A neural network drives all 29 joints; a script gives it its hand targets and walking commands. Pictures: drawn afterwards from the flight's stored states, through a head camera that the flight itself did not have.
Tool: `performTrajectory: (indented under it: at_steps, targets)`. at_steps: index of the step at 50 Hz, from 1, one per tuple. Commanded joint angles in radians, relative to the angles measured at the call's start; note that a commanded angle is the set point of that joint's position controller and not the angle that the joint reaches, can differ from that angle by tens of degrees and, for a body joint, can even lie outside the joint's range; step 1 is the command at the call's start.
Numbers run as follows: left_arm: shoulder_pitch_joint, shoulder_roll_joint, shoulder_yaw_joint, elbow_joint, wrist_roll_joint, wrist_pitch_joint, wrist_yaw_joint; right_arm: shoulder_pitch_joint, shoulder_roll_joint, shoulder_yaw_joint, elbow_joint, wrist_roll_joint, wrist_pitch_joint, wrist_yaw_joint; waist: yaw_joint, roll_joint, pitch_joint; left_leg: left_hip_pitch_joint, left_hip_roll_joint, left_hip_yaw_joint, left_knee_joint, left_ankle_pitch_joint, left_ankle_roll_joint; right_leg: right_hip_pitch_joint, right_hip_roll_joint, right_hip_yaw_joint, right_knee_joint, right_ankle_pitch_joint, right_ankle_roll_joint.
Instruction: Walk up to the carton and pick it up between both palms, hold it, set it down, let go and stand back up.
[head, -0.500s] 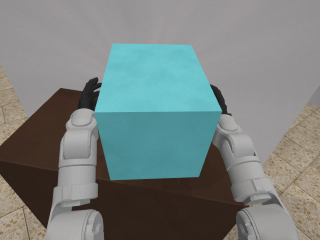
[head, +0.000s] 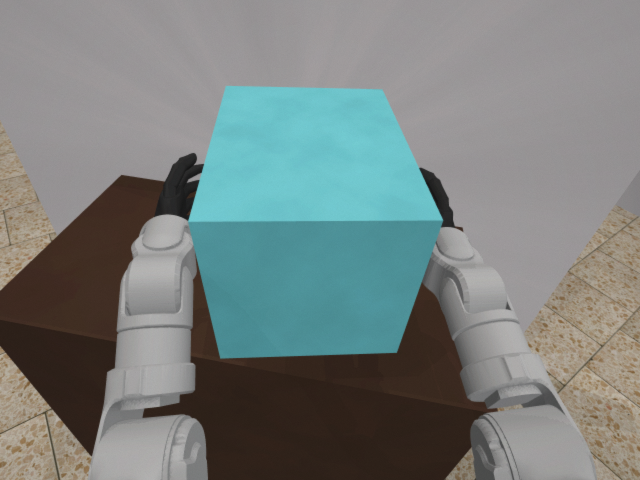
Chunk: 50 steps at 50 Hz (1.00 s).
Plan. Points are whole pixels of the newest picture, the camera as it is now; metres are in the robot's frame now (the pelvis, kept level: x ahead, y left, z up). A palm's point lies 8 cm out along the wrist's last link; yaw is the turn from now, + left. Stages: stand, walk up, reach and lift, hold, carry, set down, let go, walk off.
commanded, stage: hold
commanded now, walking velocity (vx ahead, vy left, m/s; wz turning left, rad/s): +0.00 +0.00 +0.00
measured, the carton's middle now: (307, 213) +0.40 +0.01 +0.16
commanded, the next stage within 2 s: none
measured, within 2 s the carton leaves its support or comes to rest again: neither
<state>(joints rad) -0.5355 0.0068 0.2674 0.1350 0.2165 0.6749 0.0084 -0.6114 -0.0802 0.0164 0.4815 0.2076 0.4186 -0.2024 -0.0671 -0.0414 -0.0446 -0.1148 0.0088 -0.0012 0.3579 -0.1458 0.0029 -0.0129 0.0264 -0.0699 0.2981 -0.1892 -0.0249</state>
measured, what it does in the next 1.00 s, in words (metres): stands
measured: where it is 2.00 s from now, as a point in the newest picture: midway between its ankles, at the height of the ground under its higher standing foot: outside the picture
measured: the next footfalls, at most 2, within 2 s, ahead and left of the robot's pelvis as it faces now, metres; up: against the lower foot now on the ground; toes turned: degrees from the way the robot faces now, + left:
none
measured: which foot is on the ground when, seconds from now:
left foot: down 0.00-1.00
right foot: down 0.00-1.00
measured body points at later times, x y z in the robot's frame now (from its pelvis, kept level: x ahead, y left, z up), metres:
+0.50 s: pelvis -0.01 +0.00 +0.00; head -0.06 +0.01 +0.45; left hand +0.36 +0.16 +0.18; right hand +0.36 -0.16 +0.16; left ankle +0.04 +0.11 -0.75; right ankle -0.01 -0.10 -0.75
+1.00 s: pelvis +0.00 -0.01 +0.00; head -0.06 +0.01 +0.45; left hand +0.37 +0.16 +0.18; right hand +0.37 -0.16 +0.16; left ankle +0.04 +0.11 -0.75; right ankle -0.01 -0.10 -0.75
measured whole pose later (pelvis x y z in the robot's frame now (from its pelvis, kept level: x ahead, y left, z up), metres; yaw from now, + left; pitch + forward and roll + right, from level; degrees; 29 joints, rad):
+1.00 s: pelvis +0.00 -0.01 +0.00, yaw +0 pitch -7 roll -1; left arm -0.54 -0.01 0.29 0.14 0.24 0.67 0.00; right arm -0.60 -0.08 0.02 0.51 0.20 0.39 -0.19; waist -0.07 -0.04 -0.02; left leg -0.09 0.01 0.00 0.35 -0.14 -0.01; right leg 0.00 0.03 -0.07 0.31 -0.20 -0.03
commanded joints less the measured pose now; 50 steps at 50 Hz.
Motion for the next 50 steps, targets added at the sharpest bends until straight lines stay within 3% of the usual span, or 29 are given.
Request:
performTrajectory:
  at_steps: [1, 3, 4, 6, 10, 11, 12, 17, 20, 24, 27, 29, 33, 36, 41, 42, 44, 45, 47, 50]
  targets:
    - [-0.738, -0.583, -0.567, -0.15, -0.166, -0.06, -0.143, -0.889, 0.637, 0.354, -0.425, 0.099, -0.103, 0.103, -0.007, 0.087, -0.388, 0.24, -0.037, -0.022, -0.006, 0.232, -0.024, -0.058, 0.021, 0.022, -0.049, 0.244, 0.068]
    - [-0.737, -0.583, -0.567, -0.151, -0.166, -0.06, -0.142, -0.888, 0.636, 0.354, -0.425, 0.1, -0.104, 0.104, -0.007, 0.088, -0.388, 0.241, -0.037, -0.022, -0.006, 0.234, -0.024, -0.058, 0.021, 0.021, -0.049, 0.245, 0.068]
    - [-0.74, -0.601, -0.579, -0.222, -0.17, -0.062, -0.138, -0.826, 0.62, 0.349, -0.397, 0.103, -0.099, 0.106, -0.021, 0.113, -0.381, 0.261, -0.024, -0.032, -0.001, 0.292, -0.043, -0.046, 0.028, 0.029, -0.042, 0.265, 0.057]
    - [-0.742, -0.593, -0.588, -0.23, -0.174, -0.057, -0.135, -0.804, 0.599, 0.338, -0.4, 0.103, -0.098, 0.112, -0.027, 0.143, -0.363, 0.277, -0.022, -0.032, 0.007, 0.316, -0.058, -0.069, 0.032, 0.025, -0.045, 0.251, 0.049]
    - [-0.691, -0.588, -0.559, -0.182, -0.152, -0.048, -0.145, -0.813, 0.583, 0.334, -0.42, 0.092, -0.105, 0.115, -0.02, 0.113, -0.36, 0.244, -0.029, -0.023, -0.002, 0.276, -0.047, -0.033, 0.027, 0.027, -0.047, 0.244, 0.054]
    - [-0.691, -0.584, -0.557, -0.198, -0.143, -0.053, -0.147, -0.822, 0.592, 0.35, -0.43, 0.09, -0.11, 0.116, -0.008, 0.096, -0.373, 0.244, -0.029, -0.024, -0.003, 0.3, -0.043, -0.021, 0.028, 0.028, -0.043, 0.271, 0.058]
    - [-0.685, -0.587, -0.58, -0.237, -0.154, -0.056, -0.145, -0.815, 0.6, 0.369, -0.463, 0.096, -0.115, 0.114, -0.016, 0.095, -0.407, 0.256, -0.031, -0.026, 0.008, 0.325, -0.042, 0.007, 0.027, 0.032, -0.034, 0.313, 0.061]
    - [-0.699, -0.563, -0.544, -0.19, -0.145, -0.057, -0.147, -0.867, 0.622, 0.382, -0.472, 0.099, -0.115, 0.105, 0.015, 0.043, -0.369, 0.209, -0.034, -0.019, -0.011, 0.241, -0.013, -0.006, 0.022, 0.037, -0.039, 0.275, 0.075]
    - [-0.7, -0.568, -0.524, -0.121, -0.14, -0.051, -0.153, -0.886, 0.627, 0.368, -0.435, 0.079, -0.114, 0.107, 0.018, 0.038, -0.324, 0.186, -0.036, -0.007, -0.033, 0.161, -0.004, -0.03, 0.019, 0.035, -0.056, 0.185, 0.07]
    - [-0.765, -0.588, -0.574, -0.193, -0.169, -0.071, -0.14, -0.901, 0.647, 0.368, -0.436, 0.092, -0.125, 0.112, 0.01, 0.072, -0.407, 0.218, -0.029, -0.013, -0.012, 0.213, -0.019, -0.041, 0.024, 0.038, -0.043, 0.213, 0.062]
    - [-0.764, -0.585, -0.539, -0.094, -0.156, -0.07, -0.144, -0.902, 0.648, 0.33, -0.385, 0.068, -0.117, 0.111, 0.007, 0.057, -0.335, 0.172, -0.033, -0.004, -0.034, 0.102, -0.002, -0.068, 0.013, 0.038, -0.061, 0.128, 0.063]
    - [-0.77, -0.59, -0.535, -0.092, -0.154, -0.069, -0.149, -0.9, 0.645, 0.316, -0.36, 0.058, -0.118, 0.116, 0.003, 0.061, -0.35, 0.164, -0.029, -0.009, -0.047, 0.086, 0.006, -0.058, 0.005, 0.047, -0.063, 0.114, 0.058]
    - [-0.788, -0.586, -0.539, -0.124, -0.151, -0.076, -0.15, -0.898, 0.652, 0.328, -0.352, 0.061, -0.123, 0.117, 0.002, 0.084, -0.377, 0.187, -0.037, -0.003, -0.032, 0.146, -0.007, -0.024, 0.008, 0.037, -0.048, 0.174, 0.064]
    - [-0.757, -0.585, -0.527, -0.106, -0.147, -0.07, -0.158, -0.901, 0.639, 0.325, -0.374, 0.06, -0.126, 0.108, -0.016, 0.064, -0.404, 0.212, -0.036, -0.007, -0.022, 0.161, -0.005, -0.012, 0.011, 0.034, -0.046, 0.206, 0.07]
    - [-0.76, -0.575, -0.534, -0.142, -0.146, -0.081, -0.158, -0.889, 0.641, 0.347, -0.402, 0.081, -0.132, 0.101, -0.006, 0.082, -0.404, 0.199, -0.041, -0.015, -0.01, 0.204, -0.013, 0.01, 0.008, 0.04, -0.031, 0.27, 0.073]
    - [-0.749, -0.588, -0.542, -0.165, -0.152, -0.079, -0.157, -0.882, 0.64, 0.354, -0.412, 0.086, -0.132, 0.1, -0.023, 0.08, -0.409, 0.218, -0.038, -0.02, -0.003, 0.236, -0.018, 0.01, 0.013, 0.039, -0.027, 0.3, 0.075]
    - [-0.724, -0.564, -0.512, -0.112, -0.131, -0.069, -0.161, -0.844, 0.623, 0.341, -0.356, 0.071, -0.118, 0.098, -0.012, 0.063, -0.341, 0.21, -0.04, -0.011, -0.016, 0.194, -0.014, -0.011, 0.009, 0.033, -0.04, 0.252, 0.075]
    - [-0.737, -0.562, -0.516, -0.143, -0.132, -0.073, -0.162, -0.85, 0.638, 0.355, -0.368, 0.084, -0.121, 0.102, 0.002, 0.054, -0.35, 0.209, -0.043, -0.006, -0.024, 0.191, -0.011, -0.013, 0.011, 0.033, -0.042, 0.244, 0.08]
    - [-0.727, -0.571, -0.516, -0.122, -0.126, -0.064, -0.163, -0.868, 0.624, 0.339, -0.372, 0.076, -0.127, 0.104, -0.002, 0.076, -0.331, 0.197, -0.042, -0.006, -0.028, 0.195, -0.013, -0.021, 0.007, 0.032, -0.046, 0.231, 0.072]
    - [-0.749, -0.587, -0.562, -0.188, -0.158, -0.079, -0.153, -0.882, 0.644, 0.365, -0.44, 0.091, -0.14, 0.103, -0.013, 0.092, -0.406, 0.244, -0.042, -0.017, 0.004, 0.261, -0.023, -0.024, 0.015, 0.031, -0.027, 0.297, 0.07]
